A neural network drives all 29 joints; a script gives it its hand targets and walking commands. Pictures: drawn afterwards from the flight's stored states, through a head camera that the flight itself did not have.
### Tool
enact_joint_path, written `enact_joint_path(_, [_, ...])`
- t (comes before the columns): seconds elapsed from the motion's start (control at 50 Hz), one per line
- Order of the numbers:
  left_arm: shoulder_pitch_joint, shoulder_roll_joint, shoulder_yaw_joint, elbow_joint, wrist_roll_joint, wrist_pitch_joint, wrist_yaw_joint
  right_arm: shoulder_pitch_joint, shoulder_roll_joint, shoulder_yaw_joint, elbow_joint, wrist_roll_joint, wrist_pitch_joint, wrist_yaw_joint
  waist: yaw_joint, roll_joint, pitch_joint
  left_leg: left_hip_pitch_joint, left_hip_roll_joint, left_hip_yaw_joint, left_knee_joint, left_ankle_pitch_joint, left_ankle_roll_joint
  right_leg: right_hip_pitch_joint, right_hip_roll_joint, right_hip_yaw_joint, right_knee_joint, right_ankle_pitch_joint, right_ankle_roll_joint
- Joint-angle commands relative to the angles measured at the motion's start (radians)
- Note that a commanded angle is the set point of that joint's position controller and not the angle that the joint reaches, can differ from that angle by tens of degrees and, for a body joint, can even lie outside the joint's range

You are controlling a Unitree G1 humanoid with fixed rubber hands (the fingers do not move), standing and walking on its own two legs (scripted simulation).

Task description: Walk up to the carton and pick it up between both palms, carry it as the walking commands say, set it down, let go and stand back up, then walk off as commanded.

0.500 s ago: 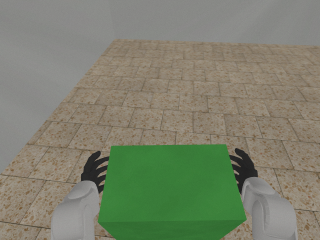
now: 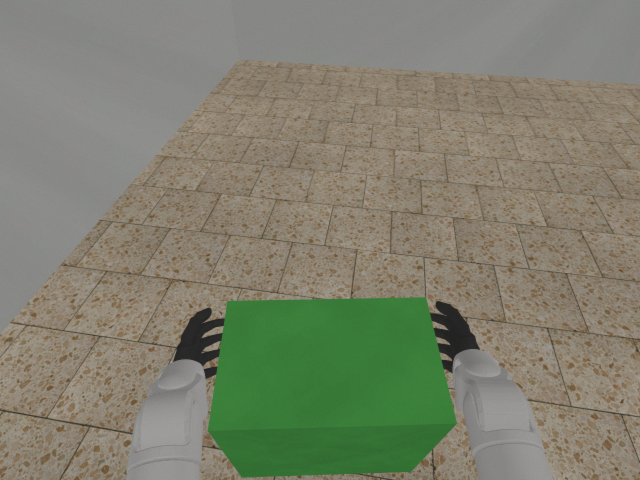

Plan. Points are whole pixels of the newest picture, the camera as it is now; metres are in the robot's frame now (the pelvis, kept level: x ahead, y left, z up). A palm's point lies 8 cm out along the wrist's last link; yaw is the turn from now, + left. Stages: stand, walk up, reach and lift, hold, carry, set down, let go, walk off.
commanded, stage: set down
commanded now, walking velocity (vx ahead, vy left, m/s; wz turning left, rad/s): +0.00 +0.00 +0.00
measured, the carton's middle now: (327, 393) +0.27 +0.02 -0.06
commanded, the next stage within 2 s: none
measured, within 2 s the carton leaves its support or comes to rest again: neither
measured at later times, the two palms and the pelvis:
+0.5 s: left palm (207, 362) +0.30 +0.20 -0.05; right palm (443, 355) +0.32 -0.15 -0.05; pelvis -0.01 -0.01 -0.02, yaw +1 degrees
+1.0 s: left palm (219, 373) +0.33 +0.20 -0.13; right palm (425, 365) +0.35 -0.14 -0.13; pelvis -0.03 +0.00 -0.07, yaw +0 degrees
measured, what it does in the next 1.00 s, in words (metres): lowers itself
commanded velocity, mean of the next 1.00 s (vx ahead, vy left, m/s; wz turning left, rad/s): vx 0.00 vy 0.00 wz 0.00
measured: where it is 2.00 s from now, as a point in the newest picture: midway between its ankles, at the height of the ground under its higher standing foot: outside the picture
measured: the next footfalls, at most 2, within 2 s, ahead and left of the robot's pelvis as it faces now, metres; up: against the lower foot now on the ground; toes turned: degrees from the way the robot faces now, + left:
none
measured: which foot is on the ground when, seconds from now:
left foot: down 0.00-1.00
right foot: down 0.00-1.00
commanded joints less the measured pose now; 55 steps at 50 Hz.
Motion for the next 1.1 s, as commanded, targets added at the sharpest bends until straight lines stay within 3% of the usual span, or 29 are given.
enact_joint_path(0.0, [-0.523, -0.614, -0.402, 0.011, -0.135, -0.075, -0.172, -0.504, 0.579, 0.344, -0.037, 0.112, -0.083, 0.153, -0.031, 0.023, -0.152, 0.082, -0.077, -0.122, -0.042, -0.074, 0.021, -0.132, 0.094, 0.103, -0.073, -0.099, -0.039])
enact_joint_path(0.1, [-0.725, -0.831, -0.369, 0.195, -0.099, -0.14, -0.27, -0.706, 0.832, 0.309, 0.153, 0.099, -0.13, 0.244, -0.017, 0.013, -0.248, 0.04, -0.083, -0.128, -0.003, -0.074, 0.028, -0.177, 0.096, 0.111, -0.054, -0.11, -0.04])
enact_joint_path(0.24, [-0.735, -0.832, -0.206, 0.35, -0.001, -0.197, -0.322, -0.735, 0.871, 0.191, 0.299, 0.039, -0.184, 0.286, 0.023, 0.009, -0.3, -0.069, -0.083, -0.111, 0.066, -0.024, 0.043, -0.279, 0.081, 0.129, -0.003, -0.081, -0.037])
enact_joint_path(0.34, [-0.731, -0.819, -0.195, 0.339, 0.017, -0.244, -0.346, -0.726, 0.863, 0.178, 0.297, 0.017, -0.23, 0.287, 0.018, 0.008, -0.394, -0.117, -0.092, -0.111, 0.125, 0.088, 0.046, -0.33, 0.086, 0.133, 0.047, 0.028, -0.028])
enact_joint_path(0.48, [-0.71, -0.837, -0.278, 0.27, -0.015, -0.304, -0.359, -0.707, 0.882, 0.266, 0.234, 0.034, -0.293, 0.287, -0.002, 0.002, -0.606, -0.219, -0.104, -0.129, 0.213, 0.254, 0.032, -0.362, 0.102, 0.122, 0.141, 0.226, -0.017])
enact_joint_path(0.58, [-0.7, -0.858, -0.328, 0.245, -0.031, -0.328, -0.359, -0.698, 0.889, 0.303, 0.207, 0.043, -0.318, 0.294, -0.016, 0.013, -0.725, -0.285, -0.108, -0.134, 0.265, 0.311, 0.019, -0.433, 0.115, 0.113, 0.206, 0.285, -0.014])
enact_joint_path(0.9, [-0.845, -0.885, -0.284, 0.296, -0.004, -0.315, -0.378, -0.849, 0.889, 0.263, 0.281, 0.041, -0.308, 0.348, 0.001, 0.011, -0.87, -0.516, -0.118, -0.108, 0.434, 0.188, 0.003, -0.831, 0.144, 0.068, 0.409, 0.082, -0.009])
enact_joint_path(1.08, [-0.951, -0.895, -0.303, 0.311, -0.03, -0.304, -0.398, -0.96, 0.906, 0.276, 0.276, 0.072, -0.295, 0.356, 0.011, 0.0, -1.002, -0.669, -0.13, -0.086, 0.566, 0.124, 0.004, -0.961, 0.159, 0.056, 0.538, 0.044, -0.015])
